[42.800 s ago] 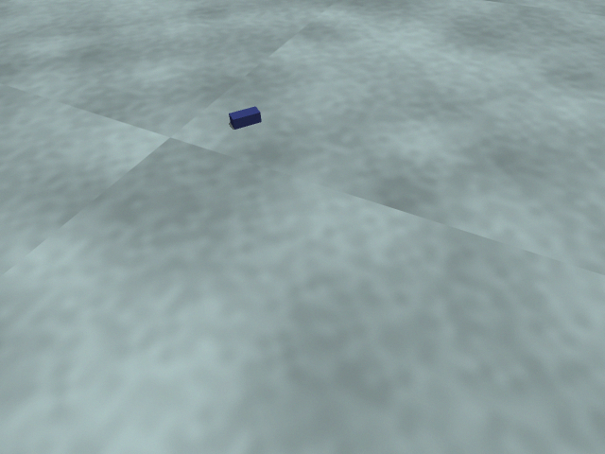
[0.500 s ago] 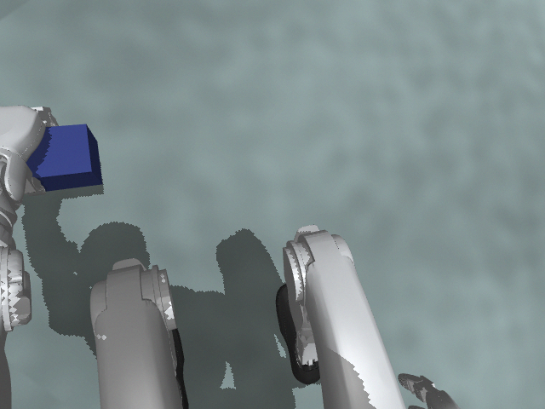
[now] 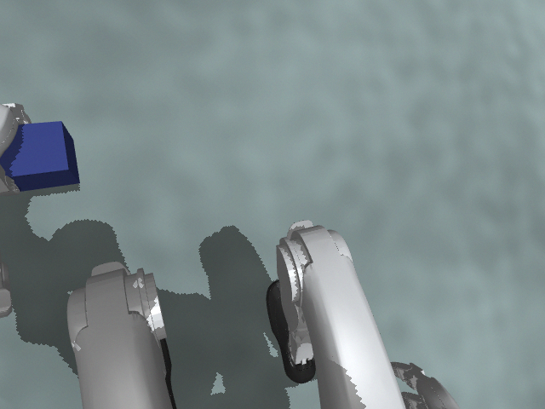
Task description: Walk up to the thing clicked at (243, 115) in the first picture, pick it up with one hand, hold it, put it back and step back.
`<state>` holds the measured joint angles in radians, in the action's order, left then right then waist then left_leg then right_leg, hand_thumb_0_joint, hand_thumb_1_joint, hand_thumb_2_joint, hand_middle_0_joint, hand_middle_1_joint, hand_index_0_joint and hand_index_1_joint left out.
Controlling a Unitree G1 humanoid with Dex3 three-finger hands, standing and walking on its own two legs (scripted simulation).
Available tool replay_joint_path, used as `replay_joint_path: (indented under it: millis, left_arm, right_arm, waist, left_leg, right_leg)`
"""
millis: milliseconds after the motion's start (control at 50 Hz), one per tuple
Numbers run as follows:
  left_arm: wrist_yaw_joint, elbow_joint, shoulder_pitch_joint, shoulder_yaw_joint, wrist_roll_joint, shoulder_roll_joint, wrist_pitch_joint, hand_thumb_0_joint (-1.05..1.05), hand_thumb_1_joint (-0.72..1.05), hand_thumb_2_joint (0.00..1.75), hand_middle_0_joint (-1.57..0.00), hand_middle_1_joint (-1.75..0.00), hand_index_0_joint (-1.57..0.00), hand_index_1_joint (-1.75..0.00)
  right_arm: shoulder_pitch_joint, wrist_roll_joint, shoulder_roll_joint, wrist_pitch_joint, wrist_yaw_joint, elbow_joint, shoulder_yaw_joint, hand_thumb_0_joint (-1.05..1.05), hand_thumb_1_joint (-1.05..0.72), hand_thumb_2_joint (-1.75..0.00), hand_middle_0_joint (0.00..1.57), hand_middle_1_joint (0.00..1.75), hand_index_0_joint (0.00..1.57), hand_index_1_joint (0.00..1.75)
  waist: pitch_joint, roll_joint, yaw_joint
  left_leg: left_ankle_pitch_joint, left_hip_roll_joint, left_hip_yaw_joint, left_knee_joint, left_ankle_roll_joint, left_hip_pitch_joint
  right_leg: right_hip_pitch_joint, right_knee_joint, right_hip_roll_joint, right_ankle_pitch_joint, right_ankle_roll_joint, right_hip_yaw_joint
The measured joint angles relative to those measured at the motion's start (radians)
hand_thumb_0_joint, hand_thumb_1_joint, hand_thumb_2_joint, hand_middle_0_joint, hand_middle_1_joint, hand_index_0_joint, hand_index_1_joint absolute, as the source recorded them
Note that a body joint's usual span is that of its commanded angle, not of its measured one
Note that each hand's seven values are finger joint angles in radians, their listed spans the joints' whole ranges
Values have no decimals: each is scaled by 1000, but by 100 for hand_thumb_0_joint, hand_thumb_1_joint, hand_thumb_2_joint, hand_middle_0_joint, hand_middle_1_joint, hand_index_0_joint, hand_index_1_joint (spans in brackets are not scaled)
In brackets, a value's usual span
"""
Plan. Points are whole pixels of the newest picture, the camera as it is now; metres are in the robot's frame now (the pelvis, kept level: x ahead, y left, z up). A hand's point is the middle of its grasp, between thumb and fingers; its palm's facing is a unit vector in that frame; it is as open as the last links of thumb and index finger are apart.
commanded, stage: lower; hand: left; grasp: from above
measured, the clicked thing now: (5, 160) +0.49 +0.31 -0.21
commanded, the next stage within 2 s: rest in 0.16 s
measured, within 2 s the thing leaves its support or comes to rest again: rests again in 1.06 s
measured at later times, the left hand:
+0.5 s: hand (14, 163) +0.49 +0.31 -0.23, palm faces -0.47 -0.07 -0.88, open 10.3 cm
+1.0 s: hand (23, 167) +0.49 +0.30 -0.25, palm faces -0.46 -0.08 -0.88, open 10.3 cm
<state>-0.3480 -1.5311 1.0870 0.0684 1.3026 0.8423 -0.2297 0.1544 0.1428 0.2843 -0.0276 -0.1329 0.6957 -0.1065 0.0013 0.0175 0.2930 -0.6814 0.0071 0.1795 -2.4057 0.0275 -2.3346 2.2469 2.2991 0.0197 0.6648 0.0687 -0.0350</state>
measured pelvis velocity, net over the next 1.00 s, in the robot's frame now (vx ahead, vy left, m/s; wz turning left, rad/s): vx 0.00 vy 0.01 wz -0.08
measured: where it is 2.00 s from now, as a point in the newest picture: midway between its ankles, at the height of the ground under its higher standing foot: (228, 371)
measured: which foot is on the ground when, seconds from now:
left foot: down 0.00-1.00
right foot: down 0.00-1.00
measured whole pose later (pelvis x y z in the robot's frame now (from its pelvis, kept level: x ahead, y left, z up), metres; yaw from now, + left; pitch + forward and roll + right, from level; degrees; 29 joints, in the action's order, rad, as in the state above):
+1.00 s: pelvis +0.00 +0.01 -0.03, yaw -4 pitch +31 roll -14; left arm -0.50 -1.65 1.10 0.11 1.33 1.00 -0.24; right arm 0.12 0.21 0.33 -0.11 -0.17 0.65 -0.23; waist -0.13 0.10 0.37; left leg -0.72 0.00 0.26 -2.53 0.03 -2.37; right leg 2.26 2.36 0.05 0.67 0.07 -0.09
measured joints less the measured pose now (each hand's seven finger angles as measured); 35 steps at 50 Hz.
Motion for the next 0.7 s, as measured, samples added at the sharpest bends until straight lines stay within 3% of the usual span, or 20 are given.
replay_joint_path:
  millis: [260,480,700]
  left_arm:
    - [-67,-36,1,41,43,56,-32,0,-1,46,-65,-53,-69,-49]
    - [-98,-75,12,42,30,86,-11,0,0,45,-65,-53,-68,-50]
    - [-123,-93,9,54,41,118,-20,0,-1,46,-66,-53,-69,-49]
  right_arm:
    - [7,28,4,-11,-9,-10,-35,0,-92,-90,20,30,20,30]
    - [-5,40,8,-34,-16,-20,-62,0,-91,-90,20,30,20,30]
    - [-18,55,25,-51,-21,-36,-91,0,-90,-90,20,30,20,30]
  waist:
    - [-38,23,25]
    - [-66,31,43]
    - [-96,57,58]
  left_leg:
    - [-10,3,23,-58,5,-38]
    - [-26,1,38,-81,4,-45]
    - [-34,2,60,-100,8,-38]
  right_leg:
    - [32,44,9,3,0,-14]
    - [35,54,14,11,6,-25]
    - [24,60,18,11,-2,-42]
